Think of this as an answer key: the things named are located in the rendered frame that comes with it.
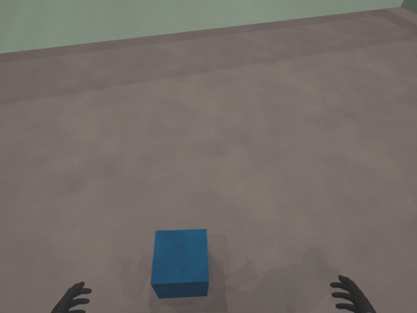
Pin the robot right hand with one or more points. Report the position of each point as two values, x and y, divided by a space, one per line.
355 295

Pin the robot left hand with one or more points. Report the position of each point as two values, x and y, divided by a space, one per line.
68 302

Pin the carton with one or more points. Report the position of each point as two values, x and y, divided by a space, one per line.
180 265

